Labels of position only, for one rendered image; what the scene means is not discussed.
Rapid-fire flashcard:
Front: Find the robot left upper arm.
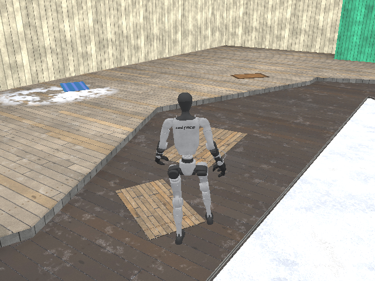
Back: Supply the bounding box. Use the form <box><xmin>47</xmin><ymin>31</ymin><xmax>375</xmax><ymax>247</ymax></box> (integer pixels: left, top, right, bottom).
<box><xmin>159</xmin><ymin>118</ymin><xmax>174</xmax><ymax>149</ymax></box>

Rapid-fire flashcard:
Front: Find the robot right upper arm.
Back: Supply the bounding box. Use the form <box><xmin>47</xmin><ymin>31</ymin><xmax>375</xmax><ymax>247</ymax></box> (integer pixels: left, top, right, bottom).
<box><xmin>198</xmin><ymin>117</ymin><xmax>215</xmax><ymax>150</ymax></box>

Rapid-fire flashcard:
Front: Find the left robot foot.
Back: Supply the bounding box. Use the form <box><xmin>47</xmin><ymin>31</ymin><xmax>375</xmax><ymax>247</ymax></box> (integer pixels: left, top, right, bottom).
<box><xmin>175</xmin><ymin>229</ymin><xmax>185</xmax><ymax>245</ymax></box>

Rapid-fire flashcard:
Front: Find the robot right hand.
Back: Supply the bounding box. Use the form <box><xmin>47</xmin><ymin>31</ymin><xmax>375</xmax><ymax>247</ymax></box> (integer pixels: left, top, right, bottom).
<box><xmin>213</xmin><ymin>163</ymin><xmax>226</xmax><ymax>177</ymax></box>

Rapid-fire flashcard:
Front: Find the robot left thigh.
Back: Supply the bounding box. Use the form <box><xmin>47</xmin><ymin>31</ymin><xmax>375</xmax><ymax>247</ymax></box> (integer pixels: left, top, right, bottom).
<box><xmin>168</xmin><ymin>165</ymin><xmax>183</xmax><ymax>208</ymax></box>

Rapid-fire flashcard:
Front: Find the left robot forearm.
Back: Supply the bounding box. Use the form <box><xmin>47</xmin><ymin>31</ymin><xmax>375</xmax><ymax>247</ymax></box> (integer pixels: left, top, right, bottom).
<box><xmin>156</xmin><ymin>141</ymin><xmax>164</xmax><ymax>159</ymax></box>

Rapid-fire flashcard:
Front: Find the right robot forearm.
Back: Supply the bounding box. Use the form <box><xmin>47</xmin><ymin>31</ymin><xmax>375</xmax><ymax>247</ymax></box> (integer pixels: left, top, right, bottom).
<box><xmin>210</xmin><ymin>141</ymin><xmax>224</xmax><ymax>166</ymax></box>

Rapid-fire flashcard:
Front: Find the robot left hand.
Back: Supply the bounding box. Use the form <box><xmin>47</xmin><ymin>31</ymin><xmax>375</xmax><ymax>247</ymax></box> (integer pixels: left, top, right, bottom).
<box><xmin>155</xmin><ymin>156</ymin><xmax>169</xmax><ymax>165</ymax></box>

